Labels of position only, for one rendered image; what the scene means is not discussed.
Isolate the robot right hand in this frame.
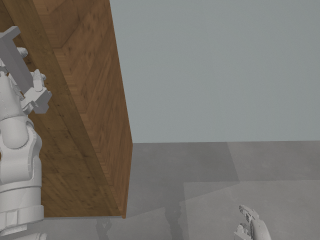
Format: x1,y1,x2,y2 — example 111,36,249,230
234,205,272,240

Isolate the handle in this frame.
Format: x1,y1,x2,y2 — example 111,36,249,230
0,26,52,114

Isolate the wardrobe door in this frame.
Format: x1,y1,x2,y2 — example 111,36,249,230
0,0,121,218

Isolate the robot left forearm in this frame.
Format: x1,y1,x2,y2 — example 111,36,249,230
0,116,44,240

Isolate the robot left hand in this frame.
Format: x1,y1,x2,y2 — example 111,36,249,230
0,47,50,121

